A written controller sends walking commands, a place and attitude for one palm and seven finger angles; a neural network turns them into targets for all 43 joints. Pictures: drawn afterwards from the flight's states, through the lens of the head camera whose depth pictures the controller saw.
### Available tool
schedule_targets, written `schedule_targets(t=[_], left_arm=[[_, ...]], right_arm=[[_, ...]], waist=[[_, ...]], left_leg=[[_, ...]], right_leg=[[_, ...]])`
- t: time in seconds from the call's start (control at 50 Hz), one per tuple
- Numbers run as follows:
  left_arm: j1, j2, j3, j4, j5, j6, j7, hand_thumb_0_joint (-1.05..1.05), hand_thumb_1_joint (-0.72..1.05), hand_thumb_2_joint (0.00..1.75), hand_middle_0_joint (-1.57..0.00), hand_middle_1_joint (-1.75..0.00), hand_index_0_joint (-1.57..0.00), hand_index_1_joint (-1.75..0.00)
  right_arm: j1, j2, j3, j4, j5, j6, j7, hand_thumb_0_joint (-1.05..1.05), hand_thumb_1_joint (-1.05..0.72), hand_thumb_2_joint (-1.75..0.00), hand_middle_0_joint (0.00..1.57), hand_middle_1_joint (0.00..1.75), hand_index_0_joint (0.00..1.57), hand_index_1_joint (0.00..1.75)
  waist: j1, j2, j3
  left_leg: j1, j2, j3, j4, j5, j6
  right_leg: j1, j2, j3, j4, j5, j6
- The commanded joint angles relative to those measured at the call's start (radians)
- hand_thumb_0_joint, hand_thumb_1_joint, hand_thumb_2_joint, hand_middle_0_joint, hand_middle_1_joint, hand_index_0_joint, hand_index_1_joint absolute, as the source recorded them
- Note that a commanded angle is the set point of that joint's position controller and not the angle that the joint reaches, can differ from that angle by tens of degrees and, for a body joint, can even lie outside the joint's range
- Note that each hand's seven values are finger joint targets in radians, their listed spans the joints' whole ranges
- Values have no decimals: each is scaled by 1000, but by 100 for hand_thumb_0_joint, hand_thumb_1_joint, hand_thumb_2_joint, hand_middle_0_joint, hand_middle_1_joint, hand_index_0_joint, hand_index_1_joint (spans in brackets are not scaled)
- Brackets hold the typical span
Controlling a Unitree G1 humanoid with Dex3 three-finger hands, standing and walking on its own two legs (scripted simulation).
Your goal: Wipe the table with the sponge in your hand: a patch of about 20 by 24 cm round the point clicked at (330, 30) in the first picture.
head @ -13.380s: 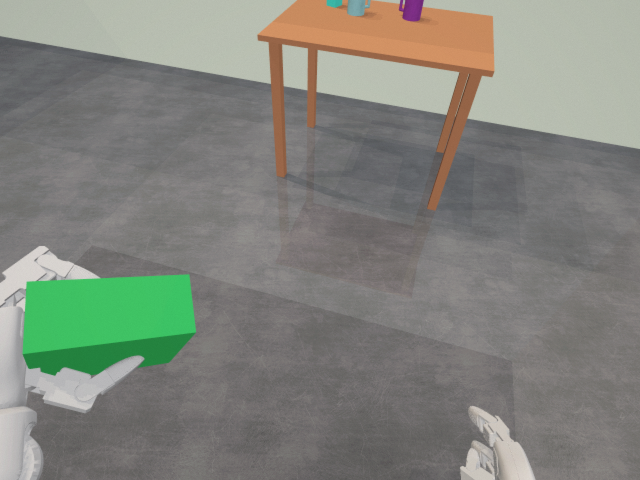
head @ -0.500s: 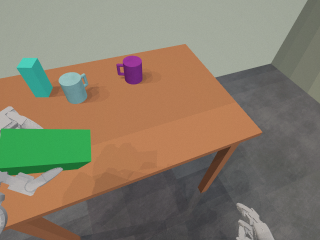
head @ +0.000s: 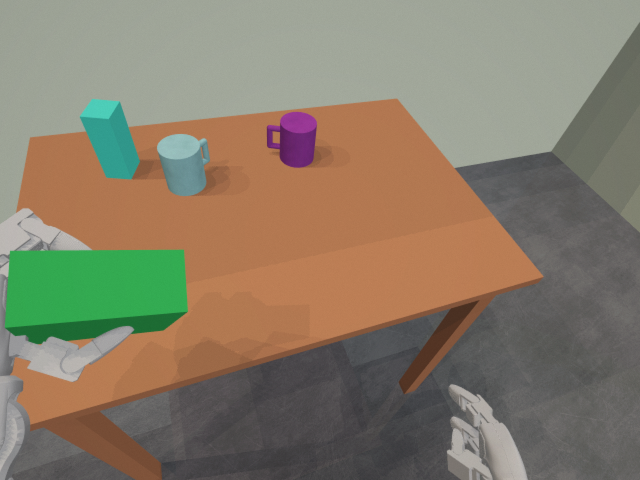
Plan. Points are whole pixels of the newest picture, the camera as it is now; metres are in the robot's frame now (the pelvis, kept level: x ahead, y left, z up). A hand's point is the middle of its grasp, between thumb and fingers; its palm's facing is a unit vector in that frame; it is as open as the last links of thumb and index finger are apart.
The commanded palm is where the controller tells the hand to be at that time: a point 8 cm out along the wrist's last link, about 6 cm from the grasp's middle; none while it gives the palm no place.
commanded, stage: come to a stop and stand still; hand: left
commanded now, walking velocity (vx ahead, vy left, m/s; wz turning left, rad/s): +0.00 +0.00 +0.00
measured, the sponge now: (127, 297) +0.24 +0.22 +0.14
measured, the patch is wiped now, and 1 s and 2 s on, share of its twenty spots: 0.00 0.00 0.00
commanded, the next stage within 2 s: look again from close up in 0.16 s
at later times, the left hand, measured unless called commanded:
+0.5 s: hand (73, 320) +0.20 +0.24 +0.16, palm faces +0.34 -0.87 -0.36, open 9.9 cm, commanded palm +0.14 +0.28 +0.18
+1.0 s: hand (109, 340) +0.20 +0.22 +0.15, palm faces +0.31 -0.73 -0.61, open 9.9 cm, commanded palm +0.16 +0.27 +0.18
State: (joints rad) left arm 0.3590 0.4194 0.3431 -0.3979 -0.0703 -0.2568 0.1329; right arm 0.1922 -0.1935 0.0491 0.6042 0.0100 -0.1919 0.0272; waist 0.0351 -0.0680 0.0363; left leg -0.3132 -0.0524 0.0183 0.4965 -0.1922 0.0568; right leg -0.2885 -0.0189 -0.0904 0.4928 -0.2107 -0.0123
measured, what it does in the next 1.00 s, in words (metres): stands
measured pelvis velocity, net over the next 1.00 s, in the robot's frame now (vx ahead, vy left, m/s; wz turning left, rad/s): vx -0.01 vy -0.03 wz -0.02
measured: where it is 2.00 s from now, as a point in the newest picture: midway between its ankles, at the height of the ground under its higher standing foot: outside the picture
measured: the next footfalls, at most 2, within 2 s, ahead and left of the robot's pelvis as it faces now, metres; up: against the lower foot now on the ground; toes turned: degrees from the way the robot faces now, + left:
none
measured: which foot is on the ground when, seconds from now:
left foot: down 0.00-1.00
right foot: down 0.00-1.00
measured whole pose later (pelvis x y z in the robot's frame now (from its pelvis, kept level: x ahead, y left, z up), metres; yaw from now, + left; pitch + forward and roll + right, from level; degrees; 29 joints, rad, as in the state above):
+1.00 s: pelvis -0.01 -0.03 -0.02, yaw -1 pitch -2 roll +1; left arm 0.45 0.50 0.32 -0.45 0.06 -0.07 0.08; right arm 0.15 -0.24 0.05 0.58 -0.01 -0.08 -0.01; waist 0.05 0.02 0.02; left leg -0.36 -0.02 0.02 0.66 -0.27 0.02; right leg -0.35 0.03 -0.06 0.68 -0.29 -0.06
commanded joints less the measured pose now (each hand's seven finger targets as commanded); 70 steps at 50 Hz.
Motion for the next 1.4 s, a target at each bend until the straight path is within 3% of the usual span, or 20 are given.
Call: schedule_targets(t=[0.0,0.58,0.6,0.62,0.64,0.66,0.68,0.7,0.78,0.82,0.86,0.9,0.96,1.1,1.14,1.2,1.26,1.3,1.32,1.38], left_arm=[[-65,199,134,-259,-19,-68,9,0,10,130,-120,-160,-120,-160],[19,156,121,-254,-45,-27,-15,0,10,130,-120,-160,-120,-160],[-870,891,305,-671,44,-190,-12,0,10,130,-120,-160,-120,-160],[-560,429,309,-113,110,25,-28,0,10,130,-120,-160,-120,-160],[-405,259,83,0,17,99,-26,0,10,130,-120,-160,-120,-160],[-379,203,117,-3,12,132,-53,0,10,130,-120,-160,-120,-160],[-241,227,129,3,-36,184,-80,0,10,130,-120,-160,-120,-160],[-115,127,44,36,-48,244,-108,0,10,130,-120,-160,-120,-160],[-81,219,36,-185,95,278,-108,0,10,130,-120,-160,-120,-160],[-97,311,142,-288,115,223,-78,0,10,130,-120,-160,-120,-160],[-70,319,206,-285,106,159,-47,0,10,130,-120,-160,-120,-160],[-88,388,270,-329,113,112,-5,0,10,130,-120,-160,-120,-160],[-78,322,213,-208,133,114,31,0,10,130,-120,-160,-120,-160],[-161,350,87,-123,213,239,-46,0,10,130,-120,-160,-120,-160],[-141,345,71,-177,239,220,-62,0,10,130,-120,-160,-120,-160],[-32,415,155,-256,268,178,-49,0,10,130,-120,-160,-120,-160],[86,379,192,-244,280,151,-15,0,10,130,-120,-160,-120,-160],[139,411,247,-240,297,173,16,0,10,130,-120,-160,-120,-160],[138,355,200,-245,304,185,24,0,10,130,-120,-160,-120,-160],[164,349,183,-218,322,244,32,0,10,130,-120,-160,-120,-160]], right_arm=[[-59,-179,-80,-129,14,-40,-17,0,-90,-90,20,30,20,30],[-67,-159,-83,-163,28,-49,-51,0,-90,-90,20,30,20,30],[132,-233,122,-293,104,16,-131,0,-90,-90,20,30,20,30],[-74,-139,-75,-116,-36,3,-112,0,-90,-90,20,30,20,30],[-56,-193,-60,-155,-17,-5,-50,0,-90,-90,20,30,20,30],[-79,-230,-73,-124,-9,-2,-46,0,-90,-90,20,30,20,30],[-105,-224,-72,-143,12,3,-54,0,-90,-90,20,30,20,30],[-154,-196,-42,-162,49,6,-42,0,-90,-90,20,30,20,30],[-209,-197,-33,-189,26,43,-30,0,-90,-90,20,30,20,30],[-217,-189,-41,-207,5,51,-34,0,-90,-90,20,30,20,30],[-217,-177,-48,-195,-10,59,-45,0,-90,-90,20,30,20,30],[-203,-171,-53,-187,-11,60,-52,0,-90,-90,20,30,20,30],[-159,-167,-63,-164,-19,68,-61,0,-90,-90,20,30,20,30],[-178,-171,-59,-168,-3,86,-107,0,-90,-90,20,30,20,30],[-168,-168,-66,-173,-10,83,-114,0,-90,-90,20,30,20,30],[-160,-171,-70,-188,-12,72,-117,0,-90,-90,20,30,20,30],[-108,-167,-84,-177,-20,77,-108,0,-90,-90,20,30,20,30],[-113,-168,-90,-178,-15,90,-99,0,-90,-90,20,30,20,30],[-101,-167,-92,-183,-13,99,-94,0,-90,-90,20,30,20,30],[-84,-179,-108,-185,-7,126,-101,0,-90,-90,20,30,20,30]], waist=[[-3,170,-167],[-19,93,-128],[-82,419,-146],[49,372,-292],[5,260,-201],[0,156,-186],[36,162,-196],[44,145,-123],[20,92,-38],[23,75,-112],[29,58,-131],[41,150,-143],[18,163,-112],[1,125,-80],[15,112,-128],[48,111,-204],[53,91,-252],[69,111,-263],[57,110,-273],[52,94,-259]], left_leg=[[27,155,-212,-180,-72,-58],[69,132,-183,-141,-74,-47],[-127,106,-144,-140,-387,7],[102,61,-51,-83,-151,-62],[106,52,-111,-89,-68,-97],[153,73,-95,-95,-178,-72],[131,50,-85,-100,-215,-56],[94,56,-77,-127,-280,-64],[15,53,-73,-112,-276,-29],[16,49,-60,-78,-264,-31],[6,48,-47,-25,-250,-33],[7,44,-28,8,-268,-36],[-33,38,-31,52,-267,-32],[-46,36,-18,133,-158,-29],[-34,36,-26,137,-104,-24],[-3,34,-26,143,5,-19],[15,38,-21,140,131,-11],[18,39,-11,143,202,-15],[14,43,-6,148,232,-16],[3,52,-2,148,236,-17]], right_leg=[[76,-63,95,-25,2,-14],[40,-106,148,-177,-45,-19],[217,17,125,-39,-125,64],[125,27,48,28,-71,-22],[2,44,-11,25,-59,-39],[-47,52,8,0,-49,-26],[4,35,17,-14,-45,-28],[-10,51,8,-18,-81,-27],[-29,39,13,15,-134,-17],[-38,47,23,21,-174,-12],[-68,46,29,33,-210,-4],[-93,45,50,21,-247,-4],[-119,23,77,-5,-278,0],[-103,-45,235,-111,-389,0],[-69,-44,220,-83,-309,1],[-23,-22,197,-27,-111,-2],[10,-3,124,46,158,3],[29,8,112,70,262,-2],[34,0,103,81,313,0],[30,-2,102,83,340,7]])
